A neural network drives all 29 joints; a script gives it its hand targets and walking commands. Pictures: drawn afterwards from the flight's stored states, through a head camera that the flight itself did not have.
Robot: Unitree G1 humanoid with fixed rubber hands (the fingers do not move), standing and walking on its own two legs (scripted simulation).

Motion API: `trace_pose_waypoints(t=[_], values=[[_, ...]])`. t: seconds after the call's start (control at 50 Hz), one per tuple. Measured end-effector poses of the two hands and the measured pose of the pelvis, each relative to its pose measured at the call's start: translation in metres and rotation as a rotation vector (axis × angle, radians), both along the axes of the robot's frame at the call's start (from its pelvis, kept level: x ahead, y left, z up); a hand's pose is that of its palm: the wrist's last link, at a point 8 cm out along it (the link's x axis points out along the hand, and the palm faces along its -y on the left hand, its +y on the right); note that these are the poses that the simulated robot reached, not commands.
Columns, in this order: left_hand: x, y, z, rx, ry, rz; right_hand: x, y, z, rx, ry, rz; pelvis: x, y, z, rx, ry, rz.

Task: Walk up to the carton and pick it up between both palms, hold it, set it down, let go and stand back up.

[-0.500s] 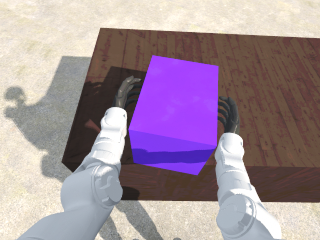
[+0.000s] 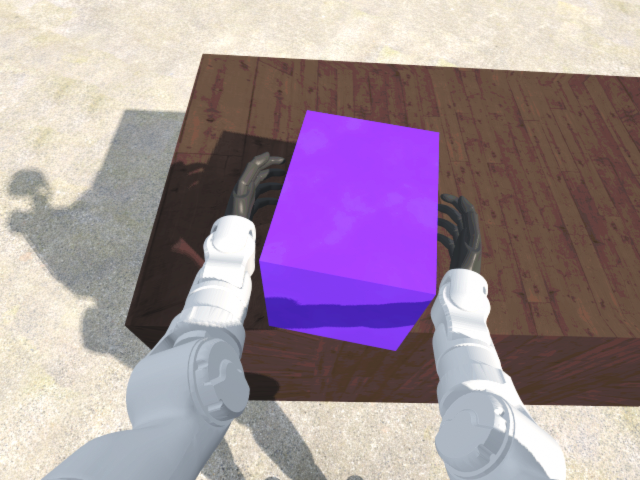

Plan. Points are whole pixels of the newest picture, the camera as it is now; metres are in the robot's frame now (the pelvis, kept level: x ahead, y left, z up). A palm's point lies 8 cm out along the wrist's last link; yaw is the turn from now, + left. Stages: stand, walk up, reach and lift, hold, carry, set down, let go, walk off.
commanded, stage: reach and lift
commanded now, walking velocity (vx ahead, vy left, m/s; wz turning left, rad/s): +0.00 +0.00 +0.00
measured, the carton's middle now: (351, 231) +0.45 -0.04 -0.03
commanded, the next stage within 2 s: none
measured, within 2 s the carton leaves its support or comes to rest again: leaves its support in 0.62 s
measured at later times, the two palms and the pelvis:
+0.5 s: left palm (242, 216) +0.42 +0.12 +0.04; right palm (463, 262) +0.37 -0.17 +0.03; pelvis +0.00 +0.00 +0.00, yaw +0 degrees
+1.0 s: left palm (228, 217) +0.40 +0.13 +0.08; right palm (472, 261) +0.35 -0.16 +0.07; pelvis -0.02 -0.01 +0.01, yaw +0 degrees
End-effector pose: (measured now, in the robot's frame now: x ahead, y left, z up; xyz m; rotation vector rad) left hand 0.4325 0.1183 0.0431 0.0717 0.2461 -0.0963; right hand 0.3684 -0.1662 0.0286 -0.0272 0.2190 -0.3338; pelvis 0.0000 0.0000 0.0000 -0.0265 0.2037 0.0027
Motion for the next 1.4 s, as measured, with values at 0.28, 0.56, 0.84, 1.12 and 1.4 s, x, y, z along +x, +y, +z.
trace_pose_waypoints(t=[0.28,0.56,0.84,1.12,1.4], values=[[0.000,0.000,0.000,-0.002,0.002,0.004,0.000,0.000,0.000,0.000,-0.005,0.002,-0.001,-0.003,0.001,0.004,0.009,0.009],[-0.012,0.002,0.000,0.016,0.003,0.036,-0.004,0.000,-0.001,0.005,-0.015,0.032,0.001,-0.005,0.002,0.002,-0.014,0.003],[-0.028,0.007,0.027,0.001,-0.035,0.059,-0.013,0.003,0.026,0.008,-0.063,0.053,-0.007,-0.009,0.004,0.008,-0.103,0.008],[-0.041,0.012,0.050,-0.007,-0.029,0.078,-0.023,0.008,0.044,0.025,-0.066,0.063,-0.019,-0.003,0.005,0.008,-0.170,-0.007],[-0.050,0.011,0.069,-0.003,-0.032,0.115,-0.021,0.006,0.061,0.033,-0.076,0.099,-0.013,-0.005,0.005,0.009,-0.256,0.000]])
